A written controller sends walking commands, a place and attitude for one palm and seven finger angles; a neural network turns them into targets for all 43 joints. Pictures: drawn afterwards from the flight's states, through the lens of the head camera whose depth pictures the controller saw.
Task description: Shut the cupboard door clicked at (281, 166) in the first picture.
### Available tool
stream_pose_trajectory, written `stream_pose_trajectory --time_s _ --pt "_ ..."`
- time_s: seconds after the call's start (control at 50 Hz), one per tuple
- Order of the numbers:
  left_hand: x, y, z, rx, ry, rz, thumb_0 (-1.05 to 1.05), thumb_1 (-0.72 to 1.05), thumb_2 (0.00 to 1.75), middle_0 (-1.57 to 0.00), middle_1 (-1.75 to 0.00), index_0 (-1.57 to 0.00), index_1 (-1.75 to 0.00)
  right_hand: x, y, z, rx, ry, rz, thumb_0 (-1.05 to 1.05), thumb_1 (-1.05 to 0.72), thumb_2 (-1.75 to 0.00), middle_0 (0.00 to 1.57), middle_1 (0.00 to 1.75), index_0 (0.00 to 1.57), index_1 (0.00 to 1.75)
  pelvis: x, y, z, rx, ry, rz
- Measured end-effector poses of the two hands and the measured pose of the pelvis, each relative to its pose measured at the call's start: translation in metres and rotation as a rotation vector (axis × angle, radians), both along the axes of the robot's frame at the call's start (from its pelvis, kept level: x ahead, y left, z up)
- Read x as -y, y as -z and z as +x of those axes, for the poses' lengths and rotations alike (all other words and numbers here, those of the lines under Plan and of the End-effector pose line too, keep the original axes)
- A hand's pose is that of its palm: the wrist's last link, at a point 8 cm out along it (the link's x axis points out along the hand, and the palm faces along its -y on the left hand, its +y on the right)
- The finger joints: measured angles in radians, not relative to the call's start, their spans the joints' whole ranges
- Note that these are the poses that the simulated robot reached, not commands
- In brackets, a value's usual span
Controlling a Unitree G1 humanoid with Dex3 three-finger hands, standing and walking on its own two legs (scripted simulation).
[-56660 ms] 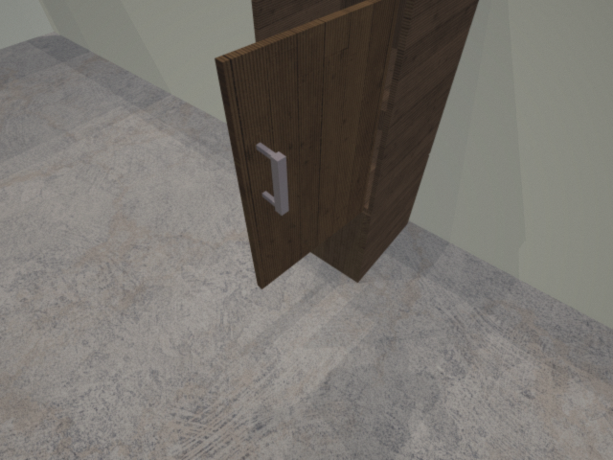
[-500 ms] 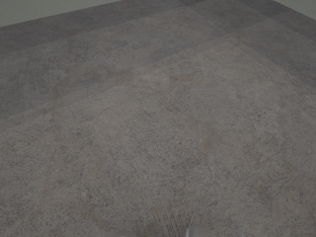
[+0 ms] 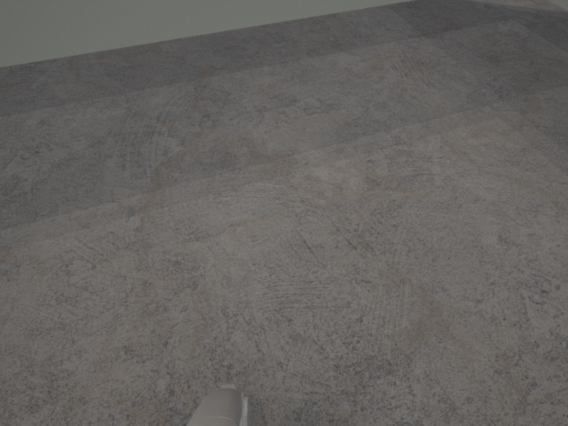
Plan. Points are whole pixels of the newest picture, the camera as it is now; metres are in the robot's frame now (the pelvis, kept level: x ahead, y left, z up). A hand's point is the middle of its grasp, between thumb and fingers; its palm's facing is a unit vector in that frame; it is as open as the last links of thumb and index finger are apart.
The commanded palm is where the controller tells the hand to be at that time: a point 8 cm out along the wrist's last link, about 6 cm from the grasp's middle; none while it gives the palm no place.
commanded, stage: turn to face it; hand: left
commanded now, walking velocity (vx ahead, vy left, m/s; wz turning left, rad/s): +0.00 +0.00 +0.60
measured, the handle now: out of the picture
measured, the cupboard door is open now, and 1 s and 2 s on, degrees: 20 20 20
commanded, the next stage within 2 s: none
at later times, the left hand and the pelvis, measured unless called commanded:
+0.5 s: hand out of the picture +0.13 +0.21 -0.19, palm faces -0.03 -0.98 -0.20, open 7.4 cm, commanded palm none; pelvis +0.09 +0.03 -0.02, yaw -9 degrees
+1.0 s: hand (181, 304) +0.34 +0.21 -0.16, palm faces -0.43 -0.86 -0.25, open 7.4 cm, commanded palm none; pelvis +0.12 +0.06 +0.00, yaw -28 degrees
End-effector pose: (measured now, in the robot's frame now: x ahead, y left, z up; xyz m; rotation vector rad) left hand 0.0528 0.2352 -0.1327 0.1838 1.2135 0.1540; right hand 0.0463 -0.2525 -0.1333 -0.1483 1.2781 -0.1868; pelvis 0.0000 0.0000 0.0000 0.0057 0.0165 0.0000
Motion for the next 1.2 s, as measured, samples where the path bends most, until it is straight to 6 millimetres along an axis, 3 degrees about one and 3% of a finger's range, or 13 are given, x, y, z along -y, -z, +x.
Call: stream_pose_trajectory --time_s 0.12,0.16,0.24,0.32,0.42,0.54,0.72,0.8,0.88,0.96,1.06,1.12,1.2 --pt "-0.029 0.025 -0.027 -0.14 -0.106 -0.014 0.0 0.93 0.9 -0.2 -0.3 -0.2 -0.3 -0.023 -0.004 0.116 0.131 -0.166 -0.046 0.01 -0.91 -0.9 0.2 0.3 0.2 0.3 -0.019 0.015 0.04 0.018 -0.043 -0.015" --pt "-0.039 0.036 -0.031 -0.187 -0.121 -0.015 0.0 0.92 0.9 -0.2 -0.3 -0.2 -0.3 -0.033 -0.002 0.145 0.197 -0.189 -0.066 0.01 -0.91 -0.9 0.2 0.3 0.2 0.3 -0.028 0.025 0.052 0.021 -0.036 -0.031" --pt "-0.046 0.038 -0.021 -0.236 -0.122 -0.013 0.0 0.92 0.9 -0.2 -0.3 -0.2 -0.3 -0.055 -0.01 0.171 0.244 -0.195 -0.063 0.01 -0.91 -0.9 0.2 0.3 0.2 0.3 -0.034 0.021 0.065 0.041 0.001 -0.014" --pt "-0.042 0.027 0.005 -0.219 -0.089 -0.039 0.01 0.92 0.9 -0.2 -0.3 -0.19 -0.3 -0.07 -0.011 0.174 0.24 -0.158 -0.021 0.01 -0.9 -0.9 0.2 0.3 0.2 0.3 -0.038 0.012 0.075 0.043 0.041 -0.025" --pt "-0.032 0.02 0.042 -0.172 -0.031 -0.044 0.0 0.91 0.9 -0.2 -0.3 -0.19 -0.3 -0.068 0.001 0.159 0.195 -0.067 0.026 0.01 -0.9 -0.9 0.21 0.3 0.2 0.3 -0.035 0.011 0.086 0.04 0.096 -0.03" --pt "-0.02 0.02 0.082 -0.13 0.05 -0.015 0.0 0.91 0.9 -0.2 -0.3 -0.2 -0.3 -0.04 0.024 0.124 0.106 0.071 0.024 0.01 -0.9 -0.9 0.21 0.3 0.21 0.3 -0.027 0.021 0.097 0.018 0.166 -0.014" --pt "-0.037 0.014 0.145 -0.128 0.197 0.005 0.0 0.91 0.9 -0.2 -0.3 -0.2 -0.3 -0.024 -0.005 0.086 0.071 0.231 -0.081 0.01 -0.9 -0.9 0.2 0.3 0.2 0.3 -0.042 0.006 0.113 0.0 0.292 0.004" --pt "-0.052 0.025 0.188 -0.097 0.269 0.008 0.0 0.91 0.9 -0.2 -0.3 -0.2 -0.3 -0.031 -0.007 0.071 0.097 0.277 -0.137 0.01 -0.9 -0.9 0.2 0.3 0.2 0.3 -0.056 0.015 0.12 -0.001 0.348 -0.014" --pt "-0.051 0.016 0.237 -0.039 0.359 0.019 0.01 0.91 0.9 -0.2 -0.3 -0.2 -0.3 -0.045 -0.013 0.045 0.059 0.318 -0.135 0.01 -0.9 -0.9 0.2 0.3 0.2 0.3 -0.06 0.009 0.121 0.01 0.408 -0.019" --pt "-0.033 -0.001 0.279 0.033 0.448 0.018 0.01 0.91 0.9 -0.19 -0.3 -0.19 -0.3 -0.056 -0.013 0.017 0.013 0.377 -0.11 0.01 -0.9 -0.9 0.21 0.3 0.2 0.3 -0.061 0.003 0.121 0.006 0.46 -0.037" --pt "0.008 -0.014 0.315 0.104 0.576 0.023 0.0 0.91 0.9 -0.19 -0.3 -0.19 -0.3 -0.06 -0.001 -0.018 -0.011 0.477 -0.068 0.01 -0.9 -0.9 0.21 0.3 0.2 0.3 -0.053 0.005 0.118 0.002 0.532 -0.036" --pt "0.036 -0.013 0.325 0.158 0.646 0.029 0.0 0.91 0.9 -0.19 -0.3 -0.19 -0.3 -0.055 0.016 -0.039 -0.02 0.537 -0.043 0.01 -0.9 -0.9 0.21 0.3 0.21 0.3 -0.043 0.017 0.115 0.003 0.572 -0.017" --pt "0.057 -0.015 0.316 0.141 0.697 0.027 0.0 0.91 0.9 -0.2 -0.3 -0.2 -0.3 -0.049 0.018 -0.052 -0.038 0.603 -0.048 0.01 -0.9 -0.9 0.21 0.3 0.2 0.3 -0.042 0.013 0.113 0.008 0.617 -0.021"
